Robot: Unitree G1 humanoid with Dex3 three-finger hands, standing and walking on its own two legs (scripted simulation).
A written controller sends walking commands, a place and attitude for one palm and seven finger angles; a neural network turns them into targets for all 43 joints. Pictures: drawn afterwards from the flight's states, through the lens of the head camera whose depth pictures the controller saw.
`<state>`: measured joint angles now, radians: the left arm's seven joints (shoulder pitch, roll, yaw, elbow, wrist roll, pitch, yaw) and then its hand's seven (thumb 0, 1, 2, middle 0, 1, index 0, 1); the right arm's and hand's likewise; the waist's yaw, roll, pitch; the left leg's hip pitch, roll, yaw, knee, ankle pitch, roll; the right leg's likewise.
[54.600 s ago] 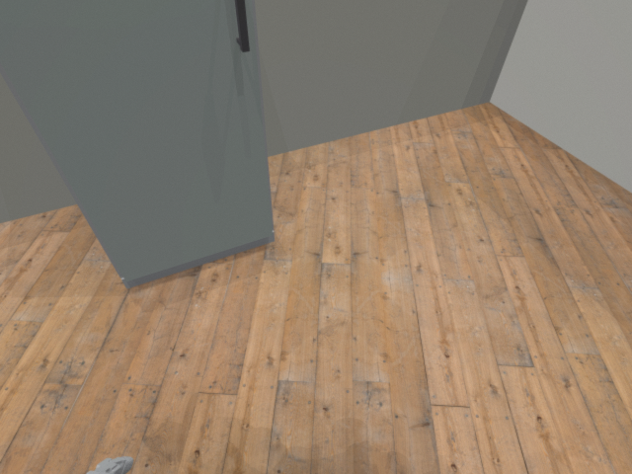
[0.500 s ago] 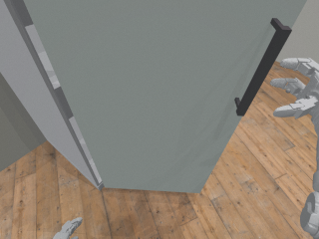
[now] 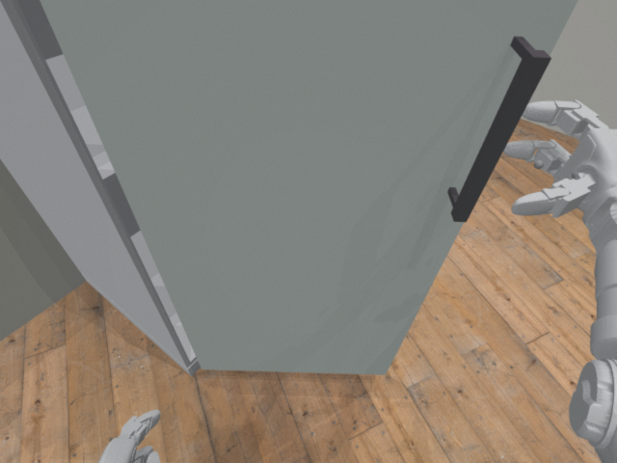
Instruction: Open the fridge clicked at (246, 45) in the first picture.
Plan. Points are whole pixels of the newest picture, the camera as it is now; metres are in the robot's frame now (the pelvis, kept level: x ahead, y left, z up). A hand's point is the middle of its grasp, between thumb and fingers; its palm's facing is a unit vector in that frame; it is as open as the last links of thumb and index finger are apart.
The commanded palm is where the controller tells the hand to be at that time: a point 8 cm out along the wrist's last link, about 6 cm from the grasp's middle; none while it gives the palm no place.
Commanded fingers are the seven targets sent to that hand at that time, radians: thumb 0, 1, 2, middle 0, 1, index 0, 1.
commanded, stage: feel for the door with the fingertips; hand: right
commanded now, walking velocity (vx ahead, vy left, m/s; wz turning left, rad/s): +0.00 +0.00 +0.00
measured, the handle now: (485, 141) +0.48 -0.18 +0.20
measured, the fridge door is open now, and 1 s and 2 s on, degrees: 54 53 53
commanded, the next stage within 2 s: slide the fingers in behind the handle in 0.80 s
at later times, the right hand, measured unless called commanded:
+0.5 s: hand (515, 164) +0.42 -0.19 +0.21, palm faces -0.03 +1.00 -0.03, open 14.0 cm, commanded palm +0.41 -0.25 +0.21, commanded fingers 0.00 0.50 -0.30 0.30 1.20 0.30 1.20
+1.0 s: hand (511, 151) +0.45 -0.20 +0.21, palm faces -0.05 +1.00 -0.02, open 13.7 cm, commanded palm +0.43 -0.25 +0.21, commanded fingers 0.00 0.50 -0.30 0.30 1.20 0.30 1.20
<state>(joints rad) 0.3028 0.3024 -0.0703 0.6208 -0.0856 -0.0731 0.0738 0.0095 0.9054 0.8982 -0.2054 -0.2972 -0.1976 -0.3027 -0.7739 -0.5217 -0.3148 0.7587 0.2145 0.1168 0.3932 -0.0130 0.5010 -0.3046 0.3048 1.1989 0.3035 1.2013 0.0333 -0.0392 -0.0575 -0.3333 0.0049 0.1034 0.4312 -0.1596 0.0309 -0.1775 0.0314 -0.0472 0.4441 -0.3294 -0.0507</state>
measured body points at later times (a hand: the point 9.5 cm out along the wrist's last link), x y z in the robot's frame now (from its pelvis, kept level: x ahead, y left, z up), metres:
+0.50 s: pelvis -0.01 +0.01 +0.00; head +0.00 +0.02 +0.45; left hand +0.11 +0.26 -0.10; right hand +0.42 -0.25 +0.22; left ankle +0.04 +0.10 -0.74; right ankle -0.06 -0.08 -0.74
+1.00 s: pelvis -0.01 +0.01 +0.00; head +0.02 +0.01 +0.45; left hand +0.05 +0.28 -0.11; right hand +0.45 -0.25 +0.21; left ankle +0.04 +0.10 -0.74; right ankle -0.06 -0.08 -0.74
